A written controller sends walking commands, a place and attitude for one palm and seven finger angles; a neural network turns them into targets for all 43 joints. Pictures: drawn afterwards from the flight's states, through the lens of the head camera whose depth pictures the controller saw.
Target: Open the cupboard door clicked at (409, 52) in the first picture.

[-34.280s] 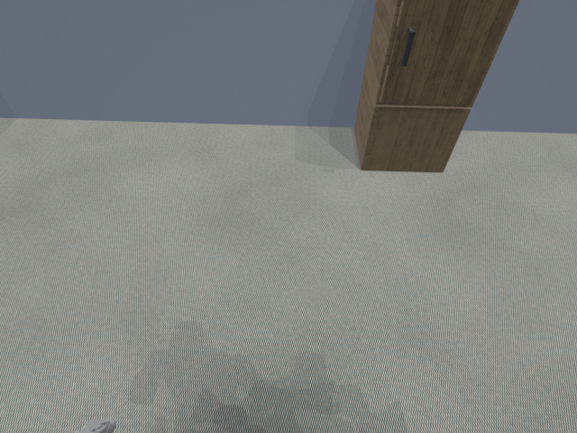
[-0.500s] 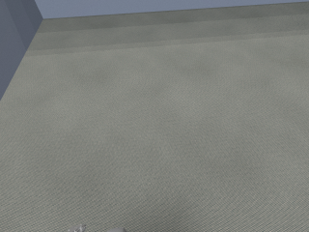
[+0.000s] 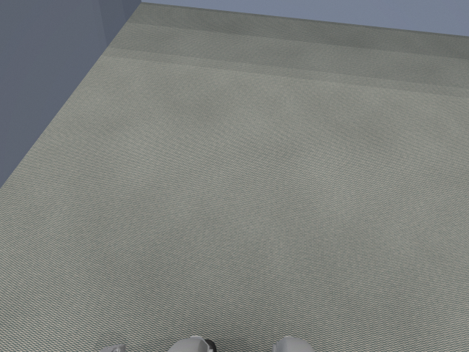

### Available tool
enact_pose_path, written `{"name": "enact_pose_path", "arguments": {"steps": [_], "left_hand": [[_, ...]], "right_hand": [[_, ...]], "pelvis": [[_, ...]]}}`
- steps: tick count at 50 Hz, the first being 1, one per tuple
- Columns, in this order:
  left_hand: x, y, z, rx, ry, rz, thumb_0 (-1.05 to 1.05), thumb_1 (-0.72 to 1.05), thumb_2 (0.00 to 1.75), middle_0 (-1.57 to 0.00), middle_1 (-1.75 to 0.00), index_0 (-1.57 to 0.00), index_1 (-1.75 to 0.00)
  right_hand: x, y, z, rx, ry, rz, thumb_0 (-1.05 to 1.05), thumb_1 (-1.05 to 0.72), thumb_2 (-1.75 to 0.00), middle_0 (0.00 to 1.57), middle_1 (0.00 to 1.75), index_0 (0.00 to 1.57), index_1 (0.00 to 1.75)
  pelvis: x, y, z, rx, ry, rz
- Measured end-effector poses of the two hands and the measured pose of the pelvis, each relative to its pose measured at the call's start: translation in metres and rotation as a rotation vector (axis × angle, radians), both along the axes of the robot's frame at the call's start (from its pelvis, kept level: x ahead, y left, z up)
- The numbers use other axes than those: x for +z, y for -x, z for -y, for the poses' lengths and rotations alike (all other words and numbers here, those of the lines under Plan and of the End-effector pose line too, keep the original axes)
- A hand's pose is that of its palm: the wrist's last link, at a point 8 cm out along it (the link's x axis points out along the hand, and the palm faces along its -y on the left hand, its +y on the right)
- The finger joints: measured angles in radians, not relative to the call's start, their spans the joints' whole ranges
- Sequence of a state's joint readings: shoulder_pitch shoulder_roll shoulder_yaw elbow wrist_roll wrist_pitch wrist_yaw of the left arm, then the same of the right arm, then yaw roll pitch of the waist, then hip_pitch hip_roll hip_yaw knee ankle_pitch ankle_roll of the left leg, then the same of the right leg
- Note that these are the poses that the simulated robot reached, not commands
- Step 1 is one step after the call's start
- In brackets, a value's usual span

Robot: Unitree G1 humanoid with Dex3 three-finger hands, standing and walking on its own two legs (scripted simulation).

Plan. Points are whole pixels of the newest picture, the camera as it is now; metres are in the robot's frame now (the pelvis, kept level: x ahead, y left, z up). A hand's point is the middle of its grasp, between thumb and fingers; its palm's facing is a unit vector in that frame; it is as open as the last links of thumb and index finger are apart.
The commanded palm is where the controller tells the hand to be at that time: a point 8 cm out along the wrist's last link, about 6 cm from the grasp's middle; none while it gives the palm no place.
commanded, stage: turn to face it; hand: left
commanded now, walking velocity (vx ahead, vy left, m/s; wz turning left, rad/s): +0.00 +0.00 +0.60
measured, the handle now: out of the picture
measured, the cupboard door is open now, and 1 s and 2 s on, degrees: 43 43 43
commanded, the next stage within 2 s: none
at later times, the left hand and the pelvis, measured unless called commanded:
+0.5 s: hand out of the picture +0.02 +0.13 -0.17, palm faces +0.35 -0.90 -0.24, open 7.4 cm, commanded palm none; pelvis +0.06 -0.06 +0.00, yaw +21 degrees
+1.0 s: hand out of the picture +0.10 +0.14 -0.14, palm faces +0.57 -0.76 -0.29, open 7.4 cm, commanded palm none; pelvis +0.13 -0.09 +0.00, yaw +38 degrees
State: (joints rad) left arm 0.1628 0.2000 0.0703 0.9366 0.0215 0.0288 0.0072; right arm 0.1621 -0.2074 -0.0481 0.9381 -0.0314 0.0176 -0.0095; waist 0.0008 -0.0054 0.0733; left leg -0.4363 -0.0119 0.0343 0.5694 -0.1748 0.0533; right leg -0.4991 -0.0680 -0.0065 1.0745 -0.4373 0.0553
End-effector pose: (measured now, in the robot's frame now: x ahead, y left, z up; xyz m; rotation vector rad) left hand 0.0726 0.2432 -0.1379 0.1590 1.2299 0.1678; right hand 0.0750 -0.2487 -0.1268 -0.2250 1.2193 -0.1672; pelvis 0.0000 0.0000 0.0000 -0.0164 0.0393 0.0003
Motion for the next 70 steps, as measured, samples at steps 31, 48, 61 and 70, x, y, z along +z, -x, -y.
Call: {"name": "enact_pose_path", "arguments": {"steps": [31, 48, 61, 70], "left_hand": [[-0.010, 0.095, 0.049, 0.448, -0.004, -0.159, 0.01, 0.91, 0.90, -0.21, -0.30, -0.20, -0.30], [0.029, 0.008, 0.064, 0.545, -0.126, 0.078, 0.01, 0.91, 0.90, -0.20, -0.30, -0.20, -0.30], [0.011, 0.066, 0.120, 0.807, -0.012, -0.037, 0.00, 0.92, 0.90, -0.21, -0.30, -0.20, -0.30], [-0.008, 0.114, 0.107, 0.947, 0.009, -0.110, 0.01, 0.91, 0.90, -0.20, -0.30, -0.20, -0.30]], "right_hand": [[0.010, -0.219, -0.014, 0.484, 0.006, 0.112, 0.00, -0.91, -0.90, 0.20, 0.29, 0.20, 0.29], [-0.019, -0.262, 0.007, 0.571, -0.033, -0.045, 0.01, -0.91, -0.90, 0.20, 0.30, 0.20, 0.29], [0.000, -0.324, -0.066, 0.815, -0.022, -0.040, 0.01, -0.91, -0.90, 0.19, 0.29, 0.19, 0.29], [0.013, -0.344, -0.131, 0.964, -0.010, 0.094, 0.00, -0.91, -0.90, 0.20, 0.29, 0.20, 0.29]], "pelvis": [[-0.007, -0.067, 0.051, 0.425, -0.038, 0.003], [-0.002, -0.125, 0.087, 0.626, -0.042, -0.007], [0.006, -0.148, 0.077, 0.825, -0.048, -0.010], [-0.003, -0.146, 0.055, 0.924, -0.021, 0.005]]}}
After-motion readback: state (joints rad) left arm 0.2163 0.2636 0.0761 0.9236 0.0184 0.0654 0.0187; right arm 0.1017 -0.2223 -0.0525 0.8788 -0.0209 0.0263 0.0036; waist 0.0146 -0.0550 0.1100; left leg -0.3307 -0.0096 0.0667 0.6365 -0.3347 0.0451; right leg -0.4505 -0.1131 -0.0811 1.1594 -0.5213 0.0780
